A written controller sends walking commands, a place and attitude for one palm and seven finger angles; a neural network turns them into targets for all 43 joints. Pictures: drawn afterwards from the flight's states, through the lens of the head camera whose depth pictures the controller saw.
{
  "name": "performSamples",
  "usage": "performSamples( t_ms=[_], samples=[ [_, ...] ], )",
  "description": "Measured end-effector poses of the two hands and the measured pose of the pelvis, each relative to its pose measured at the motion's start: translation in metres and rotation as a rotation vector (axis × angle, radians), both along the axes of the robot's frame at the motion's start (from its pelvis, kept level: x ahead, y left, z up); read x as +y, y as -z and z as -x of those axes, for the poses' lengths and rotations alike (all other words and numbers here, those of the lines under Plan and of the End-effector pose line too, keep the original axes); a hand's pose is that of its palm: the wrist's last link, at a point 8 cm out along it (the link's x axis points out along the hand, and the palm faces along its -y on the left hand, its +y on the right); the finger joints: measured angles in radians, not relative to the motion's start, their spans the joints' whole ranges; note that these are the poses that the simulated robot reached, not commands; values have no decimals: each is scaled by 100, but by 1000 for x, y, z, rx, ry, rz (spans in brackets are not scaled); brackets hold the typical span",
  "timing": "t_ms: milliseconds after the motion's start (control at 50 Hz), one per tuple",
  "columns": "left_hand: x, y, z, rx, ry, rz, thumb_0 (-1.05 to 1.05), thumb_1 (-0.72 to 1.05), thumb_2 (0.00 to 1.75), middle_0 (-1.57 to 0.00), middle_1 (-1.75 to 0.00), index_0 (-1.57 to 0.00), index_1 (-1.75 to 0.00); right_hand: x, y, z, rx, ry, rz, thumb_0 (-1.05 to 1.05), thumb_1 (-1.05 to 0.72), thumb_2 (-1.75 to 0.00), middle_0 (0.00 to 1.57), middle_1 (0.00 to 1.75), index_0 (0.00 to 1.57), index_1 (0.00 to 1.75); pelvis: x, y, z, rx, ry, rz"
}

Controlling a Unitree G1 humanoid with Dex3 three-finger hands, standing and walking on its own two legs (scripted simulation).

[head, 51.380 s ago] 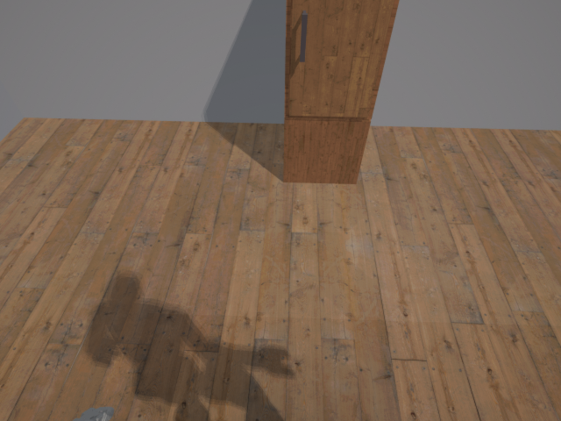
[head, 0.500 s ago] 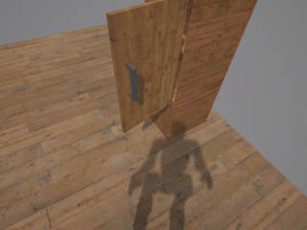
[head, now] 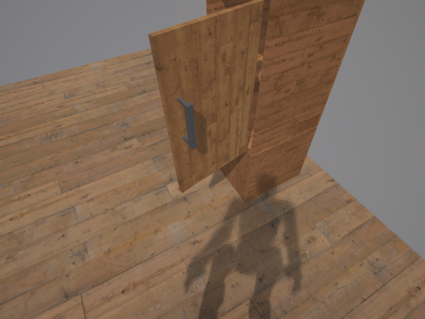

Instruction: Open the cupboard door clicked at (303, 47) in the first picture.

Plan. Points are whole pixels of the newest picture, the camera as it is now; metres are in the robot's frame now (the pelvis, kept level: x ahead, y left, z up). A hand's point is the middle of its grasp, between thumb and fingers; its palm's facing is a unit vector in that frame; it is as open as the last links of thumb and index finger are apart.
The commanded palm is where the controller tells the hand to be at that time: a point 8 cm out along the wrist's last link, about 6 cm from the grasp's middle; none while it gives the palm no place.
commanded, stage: let the arm hang, fingers relaxed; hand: left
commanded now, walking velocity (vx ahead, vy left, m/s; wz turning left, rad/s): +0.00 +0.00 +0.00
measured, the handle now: (187, 124) +0.62 +0.11 -0.01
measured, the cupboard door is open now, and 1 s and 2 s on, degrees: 100 100 100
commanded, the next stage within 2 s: look to check the result in 0.30 s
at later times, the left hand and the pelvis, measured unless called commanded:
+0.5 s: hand out of the picture +0.04 +0.18 -0.17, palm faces +0.00 -0.97 -0.24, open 7.4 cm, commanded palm none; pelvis +0.02 -0.01 +0.00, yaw -1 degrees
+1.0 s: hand out of the picture +0.06 +0.19 -0.17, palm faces -0.01 -0.97 -0.26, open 7.4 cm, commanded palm none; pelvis +0.03 -0.01 +0.00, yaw -1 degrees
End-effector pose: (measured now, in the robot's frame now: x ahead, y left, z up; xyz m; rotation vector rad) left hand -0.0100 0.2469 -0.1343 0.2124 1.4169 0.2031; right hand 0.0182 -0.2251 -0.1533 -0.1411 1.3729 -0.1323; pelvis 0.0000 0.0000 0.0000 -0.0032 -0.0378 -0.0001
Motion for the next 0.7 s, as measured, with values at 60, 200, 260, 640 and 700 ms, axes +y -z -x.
performSamples(
  t_ms=[60,200,260,640,700],
  samples=[
    [-7,1,-23,-56,18,14,1,91,89,-20,-30,-20,-30,-4,-2,-6,-19,2,7,1,-92,-90,20,30,21,30,-2,0,-3,-1,2,-3],
    [-23,2,-59,-130,42,46,0,91,89,-20,-30,-20,-30,-14,-5,-11,-28,6,25,1,-91,-90,20,30,20,30,-6,-1,-9,0,3,-6],
    [-27,3,-64,-131,46,51,0,91,89,-20,-30,-20,-30,-17,-6,-11,-18,10,30,1,-91,-90,20,30,20,30,-8,-1,-12,1,5,-6],
    [-16,2,-43,-21,21,12,1,91,89,-20,-30,-20,-30,-31,-8,-18,17,16,54,1,-91,-90,20,30,20,30,-15,-2,-24,3,16,-6],
    [-15,2,-44,-20,21,9,1,91,89,-20,-30,-20,-30,-33,-9,-24,6,11,57,1,-91,-90,20,30,20,30,-15,-2,-25,3,16,-6]
  ],
)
